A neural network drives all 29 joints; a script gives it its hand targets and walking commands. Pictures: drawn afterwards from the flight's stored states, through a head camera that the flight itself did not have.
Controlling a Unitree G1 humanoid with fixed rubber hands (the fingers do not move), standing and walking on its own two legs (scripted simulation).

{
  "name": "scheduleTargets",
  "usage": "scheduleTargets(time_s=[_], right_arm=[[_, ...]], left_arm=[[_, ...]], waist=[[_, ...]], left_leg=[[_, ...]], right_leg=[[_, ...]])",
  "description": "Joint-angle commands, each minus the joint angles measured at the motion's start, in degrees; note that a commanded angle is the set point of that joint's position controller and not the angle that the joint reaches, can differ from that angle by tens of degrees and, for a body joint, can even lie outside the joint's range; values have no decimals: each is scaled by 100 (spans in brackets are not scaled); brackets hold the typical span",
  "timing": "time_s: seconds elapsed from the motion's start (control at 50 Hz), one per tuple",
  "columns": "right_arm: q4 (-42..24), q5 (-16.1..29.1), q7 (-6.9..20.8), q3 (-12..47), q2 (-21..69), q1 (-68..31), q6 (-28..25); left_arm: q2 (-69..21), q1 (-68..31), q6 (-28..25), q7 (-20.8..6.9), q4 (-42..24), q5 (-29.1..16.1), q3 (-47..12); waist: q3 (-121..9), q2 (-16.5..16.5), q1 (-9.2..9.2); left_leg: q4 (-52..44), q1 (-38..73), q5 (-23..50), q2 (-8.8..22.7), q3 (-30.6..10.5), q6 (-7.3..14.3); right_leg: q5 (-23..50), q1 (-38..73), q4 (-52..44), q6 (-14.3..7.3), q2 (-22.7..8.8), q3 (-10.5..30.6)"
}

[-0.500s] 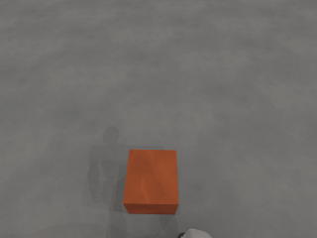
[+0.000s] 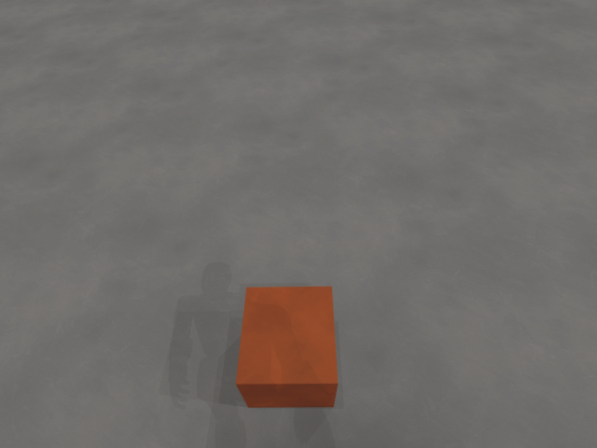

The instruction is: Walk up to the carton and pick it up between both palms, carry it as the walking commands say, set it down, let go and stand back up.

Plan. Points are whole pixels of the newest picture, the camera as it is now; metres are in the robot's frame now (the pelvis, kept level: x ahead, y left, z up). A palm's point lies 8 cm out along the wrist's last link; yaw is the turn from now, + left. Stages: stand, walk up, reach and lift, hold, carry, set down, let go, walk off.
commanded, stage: walk up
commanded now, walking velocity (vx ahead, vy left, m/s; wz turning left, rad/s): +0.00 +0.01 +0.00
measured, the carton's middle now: (289, 347) +0.49 +0.06 -0.65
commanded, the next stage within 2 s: none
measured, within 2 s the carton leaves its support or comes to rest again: neither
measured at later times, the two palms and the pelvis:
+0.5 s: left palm out of the picture -0.08 +0.28 -0.11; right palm out of the picture +0.02 -0.20 -0.13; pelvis +0.00 +0.04 +0.02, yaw +0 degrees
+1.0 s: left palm out of the picture +0.05 +0.35 -0.14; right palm out of the picture +0.03 -0.05 -0.14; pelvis +0.06 +0.14 +0.01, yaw -1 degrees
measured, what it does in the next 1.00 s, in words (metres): steps to the left: left foot, then right foot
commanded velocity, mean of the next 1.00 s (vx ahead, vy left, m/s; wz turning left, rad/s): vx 0.09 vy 0.02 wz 0.00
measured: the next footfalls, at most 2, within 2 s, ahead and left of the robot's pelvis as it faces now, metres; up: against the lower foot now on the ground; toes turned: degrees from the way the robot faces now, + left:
left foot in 0.60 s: +0.11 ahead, +0.23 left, +0.00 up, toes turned +5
right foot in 0.98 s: +0.08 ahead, +0.03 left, +0.00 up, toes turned -3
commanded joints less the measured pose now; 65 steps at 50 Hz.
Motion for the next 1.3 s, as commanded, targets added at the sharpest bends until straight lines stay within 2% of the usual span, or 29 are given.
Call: scheduleTargets(time_s=[0.0,0.08,0.12,0.2,0.22,0.24,0.26,0.36,0.48,0.5,0.52,0.56,0.58,0.6,0.68,0.84,0.9,0.94,0.96,1.0,1.02,1.06,1.08,1.12,1.16,1.18,1.2,1.24,1.28], right_arm=[[121,146,10,-37,-374,673,-145],[211,171,48,-41,-395,519,-135],[132,157,50,-41,-517,458,-135],[391,-12,30,-50,-549,776,-90],[156,-96,198,-263,-1025,147,13],[-60,-82,203,-251,-875,-218,77],[-203,-70,250,-270,-871,-308,64],[-206,-38,341,-192,-377,107,-72],[-265,45,317,-220,-423,291,-139],[-186,232,233,-170,-361,612,-209],[-85,104,202,-224,-645,920,-287],[-96,111,81,-258,-1196,1184,-349],[-242,81,98,-368,-1536,908,-305],[-421,93,59,-255,-1279,424,-281],[-146,-37,98,-88,-523,155,-303],[154,38,31,-43,-373,704,-343],[-36,175,31,-76,-462,478,-364],[-48,128,-199,-380,-1313,976,-210],[35,67,-236,-453,-1503,1246,-177],[15,-71,-218,-327,-1018,1057,-194],[-87,-52,-223,-407,-1214,939,-170],[-291,-52,-225,-303,-865,356,-151],[-374,-31,-203,-347,-804,128,-142],[-391,-162,-126,-380,-919,-134,-123],[-198,4,-61,-289,-584,342,-123],[-93,10,-34,-323,-647,312,-86],[-73,49,-21,-334,-687,453,-71],[-160,76,22,-209,-376,271,-14],[-70,35,32,-146,-192,390,99]], left_arm=[[477,495,-290,97,60,-38,-53],[342,471,-309,95,46,-93,-58],[461,521,-332,99,70,-107,-67],[323,607,-288,44,113,2,-55],[1486,1727,-149,206,258,69,395],[1510,2027,-99,252,405,159,445],[1198,1584,-51,257,355,155,338],[864,781,-207,136,117,107,254],[878,765,-217,45,152,135,222],[626,594,-156,53,153,33,168],[549,878,-193,-32,235,-9,185],[130,1067,-36,-42,318,-27,-20],[169,1046,22,-96,202,28,26],[169,962,36,-115,94,119,79],[207,1148,115,-75,404,22,75],[17,434,17,62,296,-10,-76],[368,640,-103,97,389,-62,25],[785,420,48,50,139,29,268],[648,323,104,49,44,21,184],[578,-183,193,69,-132,43,341],[324,-130,195,28,-260,30,268],[302,-64,197,-5,-242,68,281],[159,89,229,-18,-196,47,262],[54,-54,222,-94,-330,16,243],[-141,254,90,-89,-230,-121,72],[-65,325,-49,-58,-183,-93,-24],[365,465,-131,-37,-92,1,101],[919,555,-175,9,-69,102,122],[834,358,-225,86,-257,60,16]], waist=[[4,-803,-169],[-199,-592,-91],[-170,78,-86],[301,-264,18],[306,104,630],[579,-539,805],[930,-546,488],[999,-769,113],[452,-1202,99],[356,-1253,-248],[-99,-737,-333],[-137,1371,-389],[-34,1142,-247],[686,635,49],[501,1133,192],[-110,281,0],[-65,99,-6],[5,-362,-399],[-57,437,-528],[487,271,-488],[333,614,-444],[361,11,-224],[384,351,-88],[196,1031,10],[-259,890,-98],[-340,850,112],[-531,405,43],[-324,-1250,102],[161,-809,-144]], left_leg=[[-645,211,1144,273,-255,-3],[-809,258,1270,337,-201,13],[-894,374,1155,340,-188,-96],[-675,70,644,272,-56,-99],[1128,-1694,-1207,-311,462,-73],[2233,-2269,-1181,95,-283,-112],[2716,-2372,-890,295,-654,-110],[2418,-1880,-318,322,-478,-74],[495,-556,394,-161,21,-152],[-561,210,1209,60,-280,-1],[-504,911,203,-32,-57,52],[-2005,339,479,1943,-2476,485],[-2528,-94,-2364,2056,-2937,655],[-2494,-929,-1812,1938,-2748,416],[-1781,-1078,193,951,-1209,397],[-1384,-17,1286,1093,-1219,791],[-854,73,2504,920,-973,625],[-637,596,3319,1982,-2092,1176],[-743,795,3702,2459,-2626,1509],[-989,74,4514,2763,-2739,1967],[-957,97,4049,2463,-2202,1901],[-891,-576,3121,1948,-1549,1554],[-917,-995,2851,1710,-1172,1298],[-1135,-1184,861,1052,-722,691],[-871,-629,866,580,-411,495],[-712,-276,1211,406,-332,416],[-421,-542,913,237,-126,384],[470,-1178,-582,-106,-84,199],[1318,-1375,-897,19,-499,56]], right_leg=[[3875,650,-1013,-261,-752,650],[3347,1064,-1208,-175,-617,597],[2711,785,-1345,-243,-599,575],[1707,637,-1438,-216,-689,585],[-1831,1660,-2044,-618,-1686,2294],[-2848,1199,-2751,-938,-2429,3215],[-2957,770,-2806,-922,-2494,3176],[-1459,-387,-2779,-635,-1777,1540],[-488,-516,-2104,-463,-1034,479],[520,-440,-1333,-291,-537,-129],[-694,-1095,-664,-105,-314,-355],[-1085,-1125,999,299,-15,-286],[-996,-1438,2054,245,-100,4],[-605,-1418,1924,147,-185,237],[-24,-435,1540,-10,-191,240],[42,42,80,30,-38,82],[1697,755,-1171,-79,-445,561],[1353,-309,52,85,-114,134],[42,-858,650,156,53,8],[-1488,-1500,2694,196,-23,198],[-1226,-1521,2938,235,-85,314],[-712,-1313,2908,234,-109,309],[-381,-969,2912,255,-40,150],[171,-557,1910,200,112,-36],[448,101,137,207,235,-190],[729,274,-1153,120,242,-201],[1165,863,-1138,122,92,-102],[1375,807,-1768,-156,-1181,1287],[1360,342,-2293,-374,-1755,1876]])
